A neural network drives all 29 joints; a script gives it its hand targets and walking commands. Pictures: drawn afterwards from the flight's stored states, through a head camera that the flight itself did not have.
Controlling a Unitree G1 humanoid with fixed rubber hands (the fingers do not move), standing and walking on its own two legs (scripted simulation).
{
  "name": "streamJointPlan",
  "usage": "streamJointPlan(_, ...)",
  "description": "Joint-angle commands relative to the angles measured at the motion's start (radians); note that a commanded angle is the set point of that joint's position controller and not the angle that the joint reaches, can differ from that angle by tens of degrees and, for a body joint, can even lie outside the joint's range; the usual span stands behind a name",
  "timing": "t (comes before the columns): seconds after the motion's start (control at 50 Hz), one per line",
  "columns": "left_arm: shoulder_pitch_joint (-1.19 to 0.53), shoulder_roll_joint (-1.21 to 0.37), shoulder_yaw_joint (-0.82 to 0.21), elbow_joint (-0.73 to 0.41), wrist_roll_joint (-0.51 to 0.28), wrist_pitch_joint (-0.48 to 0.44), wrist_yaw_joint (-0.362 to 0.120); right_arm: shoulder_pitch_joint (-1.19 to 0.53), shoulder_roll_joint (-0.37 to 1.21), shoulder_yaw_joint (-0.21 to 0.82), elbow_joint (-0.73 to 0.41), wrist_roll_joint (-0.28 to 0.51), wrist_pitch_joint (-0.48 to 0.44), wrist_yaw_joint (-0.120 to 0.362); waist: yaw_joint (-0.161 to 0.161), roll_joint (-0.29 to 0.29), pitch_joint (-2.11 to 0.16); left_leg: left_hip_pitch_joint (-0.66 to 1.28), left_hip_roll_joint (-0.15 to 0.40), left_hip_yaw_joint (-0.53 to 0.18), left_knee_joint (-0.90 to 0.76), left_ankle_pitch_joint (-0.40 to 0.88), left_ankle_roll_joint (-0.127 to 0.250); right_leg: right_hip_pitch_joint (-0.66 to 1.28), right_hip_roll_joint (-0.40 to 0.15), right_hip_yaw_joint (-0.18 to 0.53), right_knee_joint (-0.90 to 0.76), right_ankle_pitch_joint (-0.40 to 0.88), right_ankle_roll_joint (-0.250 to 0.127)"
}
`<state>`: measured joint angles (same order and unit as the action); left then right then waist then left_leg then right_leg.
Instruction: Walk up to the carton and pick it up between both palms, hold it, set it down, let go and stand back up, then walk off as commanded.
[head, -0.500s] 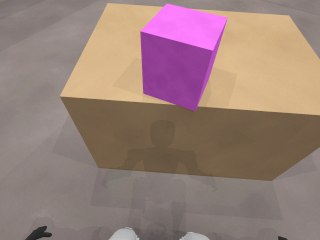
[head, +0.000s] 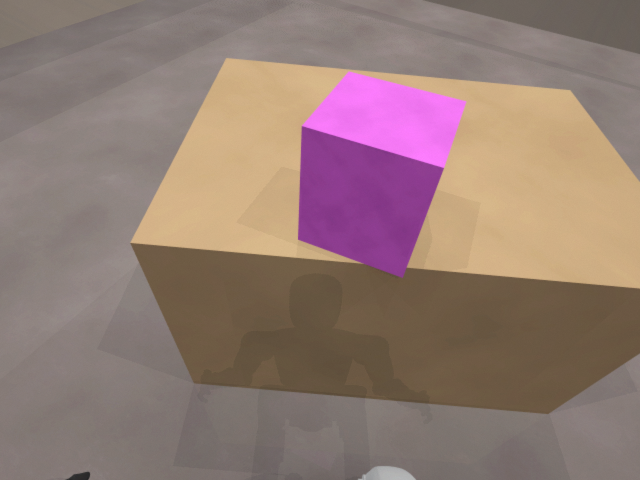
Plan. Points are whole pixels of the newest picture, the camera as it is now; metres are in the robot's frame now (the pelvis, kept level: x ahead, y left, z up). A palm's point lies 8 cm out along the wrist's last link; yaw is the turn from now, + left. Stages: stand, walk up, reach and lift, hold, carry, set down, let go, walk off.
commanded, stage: walk up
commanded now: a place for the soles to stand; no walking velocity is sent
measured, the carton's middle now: (376, 175) +0.60 -0.09 +0.03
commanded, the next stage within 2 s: none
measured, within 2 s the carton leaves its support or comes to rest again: neither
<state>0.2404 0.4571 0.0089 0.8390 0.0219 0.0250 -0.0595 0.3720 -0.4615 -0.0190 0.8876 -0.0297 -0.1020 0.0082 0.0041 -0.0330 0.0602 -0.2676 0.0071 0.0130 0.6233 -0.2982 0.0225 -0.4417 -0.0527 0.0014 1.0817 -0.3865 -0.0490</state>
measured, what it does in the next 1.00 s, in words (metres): walks ahead: right foot, then left foot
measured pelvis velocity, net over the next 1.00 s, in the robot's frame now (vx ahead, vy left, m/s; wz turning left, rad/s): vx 0.16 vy -0.10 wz -0.04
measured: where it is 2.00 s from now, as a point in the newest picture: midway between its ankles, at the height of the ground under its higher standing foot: outside the picture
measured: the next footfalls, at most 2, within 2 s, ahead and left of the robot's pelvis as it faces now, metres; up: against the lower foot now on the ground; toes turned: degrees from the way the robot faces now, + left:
right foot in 0.20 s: +0.26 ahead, -0.20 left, +0.00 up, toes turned -5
left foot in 0.62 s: +0.22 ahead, +0.05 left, +0.00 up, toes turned +2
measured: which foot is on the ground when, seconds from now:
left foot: down 0.00-0.24, up 0.26-0.60, down 0.62-1.00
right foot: up 0.00-0.18, down 0.20-1.00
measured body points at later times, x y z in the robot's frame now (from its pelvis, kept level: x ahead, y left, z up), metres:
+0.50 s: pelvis +0.12 -0.09 +0.01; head +0.15 -0.10 +0.46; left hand +0.21 +0.24 -0.09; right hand +0.19 -0.43 -0.10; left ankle +0.16 +0.08 -0.68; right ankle +0.15 -0.17 -0.73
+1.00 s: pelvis +0.16 -0.10 +0.00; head +0.18 -0.09 +0.45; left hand +0.25 +0.22 -0.11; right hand +0.25 -0.43 -0.10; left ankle +0.18 +0.05 -0.73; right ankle +0.17 -0.20 -0.73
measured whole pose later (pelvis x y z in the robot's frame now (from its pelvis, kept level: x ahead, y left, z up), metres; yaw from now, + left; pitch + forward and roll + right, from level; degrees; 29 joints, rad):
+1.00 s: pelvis +0.16 -0.10 +0.00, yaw -2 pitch +1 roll +1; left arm 0.24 0.45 0.01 0.85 0.01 -0.02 -0.04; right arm 0.21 -0.43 -0.02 0.89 -0.01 -0.05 -0.01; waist 0.03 -0.04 0.02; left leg -0.33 0.07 0.05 0.61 -0.28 -0.01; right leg -0.34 0.00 -0.02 0.65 -0.32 -0.03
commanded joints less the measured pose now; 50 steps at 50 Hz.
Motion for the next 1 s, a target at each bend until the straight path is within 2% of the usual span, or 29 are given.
streamJointPlan(0.0,-0.037,0.205,0.117,-0.057,-0.008,-0.032,-0.021,0.01,-0.276,-0.103,-0.074,0.008,-0.031,-0.017,-0.022,0.138,0.084,0.01,0.229,-0.328,-0.391,-0.237,0.184,-0.175,-0.043,0.046,-0.131,0.095,0.061)
streamJointPlan(0.02,-0.045,0.193,0.112,-0.065,-0.005,-0.033,-0.024,0.015,-0.289,-0.109,-0.09,0.014,-0.029,-0.013,-0.032,0.186,0.057,0.069,0.233,-0.284,-0.371,-0.201,0.19,-0.184,-0.039,0.019,-0.194,0.084,0.064)
streamJointPlan(0.06,-0.087,0.179,0.105,-0.074,-0.001,-0.042,-0.026,0.06,-0.291,-0.113,-0.09,0.012,-0.025,-0.015,-0.063,0.153,0.022,0.143,0.251,-0.276,-0.326,-0.099,0.202,-0.147,-0.033,0.006,-0.297,0.021,0.063)
streamJointPlan(0.12,-0.057,0.162,0.106,-0.094,-0.007,-0.06,-0.018,0.051,-0.301,-0.112,-0.095,0.02,-0.015,-0.015,-0.044,0.22,-0.005,0.161,0.272,-0.217,-0.215,0.129,0.184,-0.068,-0.009,-0.028,-0.439,0.042,0.037)
streamJointPlan(0.16,0.068,0.169,0.114,-0.061,-0.005,-0.072,-0.012,0.009,-0.276,-0.098,-0.106,0.024,-0.009,-0.018,0.034,0.125,-0.096,0.046,0.243,-0.122,-0.067,0.289,0.132,0.207,0.012,-0.035,-0.554,0.193,0.008)
streamJointPlan(0.18,0.15,0.209,0.132,-0.024,-0.002,-0.077,-0.005,0.032,-0.211,-0.073,-0.099,0.028,-0.003,-0.02,0.07,0.003,-0.176,-0.033,0.171,-0.07,0.09,0.247,0.078,0.395,0.023,-0.006,-0.557,0.21,-0.006)
streamJointPlan(0.2,0.23,0.24,0.152,-0.01,0.011,-0.078,0.006,0.048,-0.153,-0.057,-0.104,0.031,0.0,-0.021,0.12,-0.182,-0.229,-0.162,0.088,0.005,0.288,0.126,0.048,0.509,-0.077,0.128,-0.622,0.074,-0.039)
streamJointPlan(0.22,0.183,0.316,0.159,-0.043,0.003,-0.079,0.009,0.051,-0.111,-0.031,-0.126,0.038,0.005,-0.023,0.09,-0.306,-0.208,-0.366,-0.027,0.055,0.42,-0.231,0.008,0.524,-0.278,0.553,-0.813,-0.197,-0.116)
streamJointPlan(0.24,0.157,0.327,0.148,-0.053,-0.001,-0.075,0.006,-0.037,-0.202,-0.064,-0.102,0.029,0.015,-0.029,0.102,-0.186,-0.112,-0.41,0.013,-0.018,0.496,-0.247,0.029,0.381,-0.312,0.615,-0.843,-0.282,-0.195)
streamJointPlan(0.26,0.121,0.286,0.138,-0.054,-0.011,-0.07,0.006,-0.015,-0.22,-0.065,-0.073,0.031,0.017,-0.024,0.079,-0.113,-0.046,-0.406,0.052,-0.043,0.508,-0.161,0.022,0.341,-0.251,0.496,-0.814,-0.218,-0.18)
streamJointPlan(0.28,0.093,0.255,0.134,-0.058,-0.017,-0.07,0.011,0.017,-0.204,-0.065,-0.07,0.032,0.012,-0.018,0.055,-0.105,-0.051,-0.398,0.057,-0.029,0.467,-0.125,0.013,0.366,-0.214,0.41,-0.757,-0.004,-0.172)
streamJointPlan(0.32,0.089,0.208,0.114,-0.062,-0.012,-0.072,0.014,0.054,-0.168,-0.057,-0.057,0.032,0.0,-0.018,0.041,-0.185,-0.08,-0.363,0.062,0.005,0.359,-0.117,0.003,0.371,-0.141,0.248,-0.688,0.317,-0.145)
streamJointPlan(0.42,0.078,0.195,0.097,-0.069,-0.011,-0.06,0.02,-0.027,-0.124,-0.051,-0.058,0.026,0.014,-0.024,0.041,-0.125,-0.095,-0.28,0.042,0.059,0.199,-0.064,-0.011,0.315,-0.133,0.178,-0.657,0.475,-0.178)
streamJointPlan(0.44,0.089,0.192,0.093,-0.079,-0.01,-0.059,0.024,-0.033,-0.118,-0.046,-0.072,0.029,0.01,-0.029,0.05,-0.153,-0.102,-0.25,0.041,0.064,0.182,-0.026,-0.017,0.289,-0.14,0.173,-0.649,0.55,-0.176)
streamJointPlan(0.54,0.025,0.187,0.077,-0.082,-0.022,-0.034,0.028,-0.04,-0.112,-0.048,-0.023,0.014,0.002,-0.038,0.018,-0.095,-0.149,-0.036,-0.027,0.115,-0.048,0.123,-0.008,0.223,-0.116,0.124,-0.518,0.519,-0.139)
streamJointPlan(0.58,-0.009,0.158,0.06,-0.076,-0.029,-0.032,0.029,-0.03,-0.128,-0.057,-0.024,0.001,-0.001,-0.047,-0.017,-0.034,-0.144,0.074,0.01,0.043,-0.155,0.127,0.019,0.132,-0.115,0.132,-0.46,0.404,-0.09)
streamJointPlan(0.6,-0.002,0.128,0.05,-0.076,-0.038,-0.034,0.03,-0.043,-0.174,-0.066,-0.023,-0.009,0.0,-0.048,-0.014,0.022,-0.16,0.138,0.126,-0.117,-0.169,0.157,0.059,0.028,-0.059,0.101,-0.419,0.255,-0.043)
streamJointPlan(0.62,-0.014,0.094,0.034,-0.078,-0.034,-0.031,0.032,-0.05,-0.244,-0.076,-0.038,-0.012,-0.005,-0.049,-0.013,0.172,-0.12,0.12,0.31,-0.363,-0.269,0.075,0.125,-0.073,0.045,0.039,-0.308,0.006,0.012)
streamJointPlan(0.64,-0.009,0.129,0.052,-0.05,-0.038,-0.021,0.038,-0.093,-0.281,-0.076,-0.03,0.001,-0.003,-0.046,-0.006,0.187,-0.078,0.064,0.398,-0.442,-0.301,-0.014,0.228,-0.057,0.062,0.02,-0.23,-0.191,0.031)
streamJointPlan(0.66,-0.01,0.155,0.057,-0.047,-0.027,-0.02,0.041,-0.118,-0.273,-0.078,-0.049,0.0,-0.004,-0.043,-0.008,0.179,-0.046,0.049,0.394,-0.434,-0.294,0.017,0.246,-0.064,0.028,0.066,-0.199,-0.21,0.034)
streamJointPlan(0.7,-0.006,0.166,0.071,-0.045,-0.017,-0.028,0.03,-0.124,-0.255,-0.074,-0.047,-0.002,0.003,-0.04,-0.007,0.179,-0.017,0.051,0.313,-0.286,-0.247,0.046,0.191,-0.054,0.012,0.024,-0.285,-0.187,0.026)
streamJointPlan(0.72,0.01,0.145,0.066,-0.025,-0.015,-0.034,0.029,-0.132,-0.23,-0.067,-0.041,0.003,0.006,-0.035,-0.002,0.225,-0.025,0.027,0.267,-0.229,-0.222,0.109,0.153,0.011,0.013,0.012,-0.352,-0.121,0.026)
streamJointPlan(0.76,0.061,0.11,0.068,0.016,-0.017,-0.059,0.034,-0.196,-0.2,-0.051,-0.057,0.013,0.027,-0.024,0.037,0.197,-0.067,-0.012,0.197,-0.086,-0.082,0.286,0.098,0.189,0.046,-0.048,-0.597,0.119,0.036)
streamJointPlan(0.78,0.064,0.125,0.078,0.013,-0.009,-0.066,0.04,-0.181,-0.169,-0.045,-0.063,0.014,0.029,-0.022,0.036,0.165,-0.126,-0.025,0.182,-0.052,-0.021,0.369,0.064,0.266,0.016,0.001,-0.612,0.23,0.026)
streamJointPlan(0.82,0.034,0.22,0.084,-0.005,-0.009,-0.082,0.05,-0.179,-0.117,-0.027,-0.073,0.029,0.033,-0.021,0.013,-0.01,-0.171,-0.123,0.039,0.024,0.074,0.08,-0.007,0.298,-0.201,0.332,-0.678,0.314,-0.075)
streamJointPlan(0.84,0.001,0.214,0.079,0.003,-0.009,-0.083,0.047,-0.178,-0.118,-0.032,-0.056,0.033,0.042,-0.02,0.001,-0.034,-0.154,-0.093,0.029,0.016,0.046,-0.144,0.002,0.258,-0.225,0.321,-0.659,0.275,-0.126)
streamJointPlan(0.86,-0.022,0.211,0.069,0.006,-0.011,-0.08,0.043,-0.188,-0.12,-0.031,-0.051,0.029,0.042,-0.018,0.001,-0.056,-0.126,-0.066,0.042,0.009,-0.034,-0.127,0.007,0.243,-0.199,0.274,-0.65,0.26,-0.12)
streamJointPlan(0.92,-0.061,0.155,0.051,-0.011,-0.017,-0.073,0.044,-0.16,-0.155,-0.041,-0.023,0.014,0.021,-0.02,-0.027,0.038,-0.177,0.093,0.116,-0.039,-0.095,0.217,0.019,0.153,-0.095,0.124,-0.558,0.377,-0.033)
streamJointPlan(0.98,-0.043,0.159,0.052,-0.005,-0.019,-0.072,0.043,-0.199,-0.17,-0.038,-0.019,0.02,0.024,-0.017,-0.006,0.065,-0.13,0.048,0.135,-0.04,-0.082,0.172,0.037,0.151,-0.071,0.119,-0.584,0.254,-0.022)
